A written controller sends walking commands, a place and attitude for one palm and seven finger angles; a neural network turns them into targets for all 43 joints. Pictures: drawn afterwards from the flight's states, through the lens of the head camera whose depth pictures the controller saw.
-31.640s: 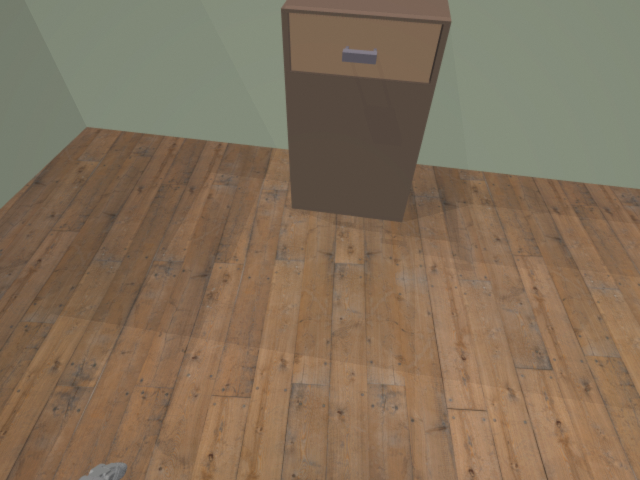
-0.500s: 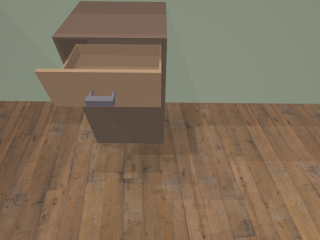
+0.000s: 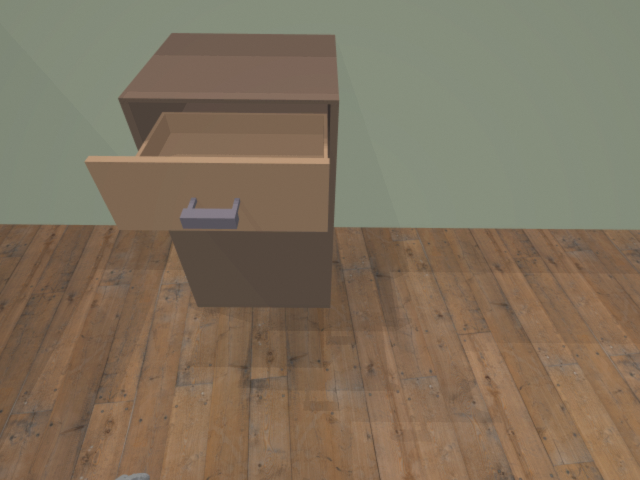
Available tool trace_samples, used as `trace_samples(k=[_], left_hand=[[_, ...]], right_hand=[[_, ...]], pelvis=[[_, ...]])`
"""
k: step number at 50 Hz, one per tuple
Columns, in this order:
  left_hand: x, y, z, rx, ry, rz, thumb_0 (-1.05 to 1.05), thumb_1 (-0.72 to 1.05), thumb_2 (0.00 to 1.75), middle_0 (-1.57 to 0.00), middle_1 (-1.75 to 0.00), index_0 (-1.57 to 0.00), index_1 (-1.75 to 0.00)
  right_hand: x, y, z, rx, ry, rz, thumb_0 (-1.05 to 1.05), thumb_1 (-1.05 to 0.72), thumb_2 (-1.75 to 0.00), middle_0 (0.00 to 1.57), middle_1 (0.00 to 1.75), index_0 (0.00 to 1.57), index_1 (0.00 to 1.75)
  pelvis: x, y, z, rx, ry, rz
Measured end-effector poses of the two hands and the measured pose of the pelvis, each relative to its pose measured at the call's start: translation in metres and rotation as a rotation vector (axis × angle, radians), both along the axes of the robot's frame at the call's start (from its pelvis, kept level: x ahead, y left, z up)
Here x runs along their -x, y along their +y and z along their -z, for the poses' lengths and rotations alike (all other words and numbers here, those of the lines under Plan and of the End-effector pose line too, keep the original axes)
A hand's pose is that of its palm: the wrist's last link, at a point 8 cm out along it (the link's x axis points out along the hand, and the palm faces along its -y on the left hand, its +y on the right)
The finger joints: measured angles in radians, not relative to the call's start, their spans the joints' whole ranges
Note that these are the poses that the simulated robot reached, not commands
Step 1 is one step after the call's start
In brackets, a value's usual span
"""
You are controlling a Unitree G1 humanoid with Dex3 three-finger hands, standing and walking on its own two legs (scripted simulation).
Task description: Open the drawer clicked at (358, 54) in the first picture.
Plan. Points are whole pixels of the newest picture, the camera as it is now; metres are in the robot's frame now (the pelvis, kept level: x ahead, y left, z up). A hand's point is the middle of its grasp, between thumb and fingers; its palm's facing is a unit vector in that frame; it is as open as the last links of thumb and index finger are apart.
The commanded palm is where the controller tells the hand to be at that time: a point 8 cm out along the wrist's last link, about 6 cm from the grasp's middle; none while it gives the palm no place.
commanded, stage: come to a stop and stand still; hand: left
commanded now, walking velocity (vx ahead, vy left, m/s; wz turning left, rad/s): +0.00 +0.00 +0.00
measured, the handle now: (212, 210) +0.60 +0.25 -0.03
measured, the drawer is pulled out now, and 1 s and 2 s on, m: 0.24 0.24 0.24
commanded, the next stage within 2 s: look again from close up in 0.44 s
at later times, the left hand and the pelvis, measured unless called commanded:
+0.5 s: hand out of the picture +0.03 +0.24 -0.16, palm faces -0.03 -0.96 -0.28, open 7.4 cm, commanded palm none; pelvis -0.01 +0.01 +0.01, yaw +0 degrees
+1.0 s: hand out of the picture +0.02 +0.25 -0.17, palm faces -0.03 -0.96 -0.27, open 7.4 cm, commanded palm none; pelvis -0.02 +0.03 +0.01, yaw +0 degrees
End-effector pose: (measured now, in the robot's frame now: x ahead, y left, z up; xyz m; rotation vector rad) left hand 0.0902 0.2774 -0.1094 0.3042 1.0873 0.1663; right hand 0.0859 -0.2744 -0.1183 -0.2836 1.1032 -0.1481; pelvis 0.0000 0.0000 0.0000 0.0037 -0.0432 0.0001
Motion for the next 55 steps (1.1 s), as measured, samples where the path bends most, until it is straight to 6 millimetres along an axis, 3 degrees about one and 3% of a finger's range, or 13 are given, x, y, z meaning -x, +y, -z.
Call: trace_samples(k=[23, 55], left_hand=[[0.062, 0.008, 0.02, 0.039, 0.181, -0.042, 0.01, 0.9, 0.9, -0.2, -0.3, -0.2, -0.3], [0.076, 0.018, 0.024, 0.054, 0.2, -0.045, 0.01, 0.91, 0.9, -0.2, -0.3, -0.2, -0.3]], right_hand=[[0.033, 0.006, -0.004, 0.026, 0.113, 0.036, 0.01, -0.91, -0.9, 0.2, 0.3, 0.21, 0.3], [0.056, 0.028, -0.002, 0.011, 0.148, 0.065, 0.01, -0.91, -0.9, 0.2, 0.3, 0.21, 0.3]], pelvis=[[0.01, 0.011, -0.005, 0.008, -0.001, 0.006], [0.016, 0.027, -0.007, 0.01, 0.005, 0.004]])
